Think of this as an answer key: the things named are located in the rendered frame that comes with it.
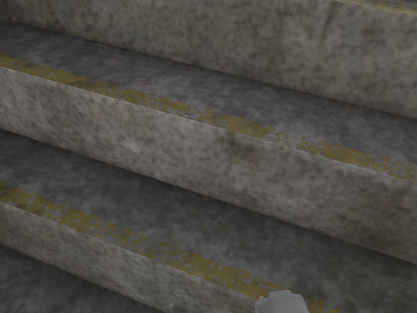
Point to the right robot thigh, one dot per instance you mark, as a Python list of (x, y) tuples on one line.
[(281, 302)]

